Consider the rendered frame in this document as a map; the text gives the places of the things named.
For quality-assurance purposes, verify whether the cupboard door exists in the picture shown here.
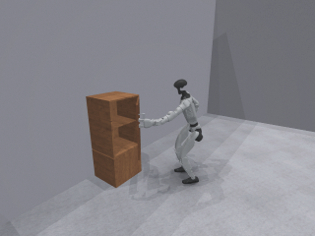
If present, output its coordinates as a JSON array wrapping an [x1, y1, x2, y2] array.
[[136, 96, 141, 160]]

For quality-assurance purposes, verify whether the left robot hand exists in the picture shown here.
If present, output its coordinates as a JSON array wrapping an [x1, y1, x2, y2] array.
[[138, 118, 154, 129]]

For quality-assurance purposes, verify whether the left robot forearm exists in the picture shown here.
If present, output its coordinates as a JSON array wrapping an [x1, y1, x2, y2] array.
[[153, 112, 176, 126]]

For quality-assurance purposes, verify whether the handle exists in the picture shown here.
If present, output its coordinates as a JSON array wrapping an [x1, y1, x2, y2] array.
[[138, 113, 145, 127]]

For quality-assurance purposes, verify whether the right robot upper arm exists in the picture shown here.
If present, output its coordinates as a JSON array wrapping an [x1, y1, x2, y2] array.
[[187, 91, 200, 108]]

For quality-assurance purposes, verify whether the robot left shin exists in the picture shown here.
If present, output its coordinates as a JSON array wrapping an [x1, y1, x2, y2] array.
[[178, 156, 195, 180]]

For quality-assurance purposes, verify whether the left robot upper arm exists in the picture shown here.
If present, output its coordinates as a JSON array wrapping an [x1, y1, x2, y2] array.
[[167, 99, 190, 117]]

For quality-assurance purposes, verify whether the left robot foot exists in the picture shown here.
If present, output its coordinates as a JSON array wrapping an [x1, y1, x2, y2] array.
[[182, 176, 199, 184]]

